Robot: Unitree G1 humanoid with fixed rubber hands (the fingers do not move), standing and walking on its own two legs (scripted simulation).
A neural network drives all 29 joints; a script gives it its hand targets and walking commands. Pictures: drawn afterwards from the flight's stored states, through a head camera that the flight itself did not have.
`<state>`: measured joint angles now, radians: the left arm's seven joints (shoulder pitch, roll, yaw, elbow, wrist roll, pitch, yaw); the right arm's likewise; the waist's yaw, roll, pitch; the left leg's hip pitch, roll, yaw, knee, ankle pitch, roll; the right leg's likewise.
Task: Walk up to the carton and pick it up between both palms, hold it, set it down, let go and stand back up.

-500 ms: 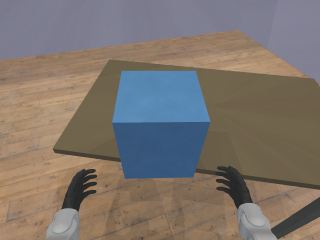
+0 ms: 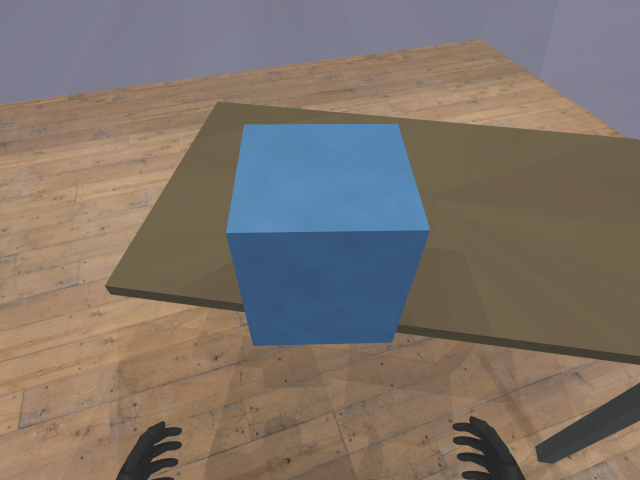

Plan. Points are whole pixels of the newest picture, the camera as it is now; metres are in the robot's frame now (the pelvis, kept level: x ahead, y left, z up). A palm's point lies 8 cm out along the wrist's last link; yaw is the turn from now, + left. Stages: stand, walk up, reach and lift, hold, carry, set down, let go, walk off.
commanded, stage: let go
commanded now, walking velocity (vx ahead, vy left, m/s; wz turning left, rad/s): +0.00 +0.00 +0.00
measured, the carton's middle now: (322, 239) +0.45 +0.00 +0.05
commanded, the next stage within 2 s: stand in 0.12 s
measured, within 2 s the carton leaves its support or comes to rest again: neither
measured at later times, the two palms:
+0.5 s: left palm out of the picture +0.05 +0.26 -0.12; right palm out of the picture +0.01 -0.26 -0.12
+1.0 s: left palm out of the picture -0.01 +0.24 -0.13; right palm out of the picture -0.02 -0.25 -0.14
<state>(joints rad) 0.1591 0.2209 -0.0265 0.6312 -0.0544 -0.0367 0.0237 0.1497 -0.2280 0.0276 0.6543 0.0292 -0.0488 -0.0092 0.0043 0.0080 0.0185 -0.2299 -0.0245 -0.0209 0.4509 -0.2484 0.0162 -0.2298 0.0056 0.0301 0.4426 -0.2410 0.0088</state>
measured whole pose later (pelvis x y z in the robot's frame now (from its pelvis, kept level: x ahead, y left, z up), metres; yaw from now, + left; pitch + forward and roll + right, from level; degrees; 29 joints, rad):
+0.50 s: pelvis -0.01 +0.01 -0.01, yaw -3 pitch +2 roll +0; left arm 0.40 0.25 0.02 0.75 0.05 -0.02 -0.01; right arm 0.40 -0.24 -0.04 0.79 -0.06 -0.01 0.02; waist -0.01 -0.01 -0.06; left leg -0.27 -0.01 0.03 0.51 -0.28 0.03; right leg -0.29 0.02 0.09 0.51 -0.25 0.02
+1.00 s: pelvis -0.02 +0.00 +0.00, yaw -4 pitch +1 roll +0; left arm 0.44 0.19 0.02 0.90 0.04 -0.02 0.01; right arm 0.37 -0.22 -0.05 0.91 -0.04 0.00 -0.01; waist 0.01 0.01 -0.04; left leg -0.24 -0.01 0.03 0.46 -0.24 0.02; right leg -0.28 0.03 0.10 0.48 -0.22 0.01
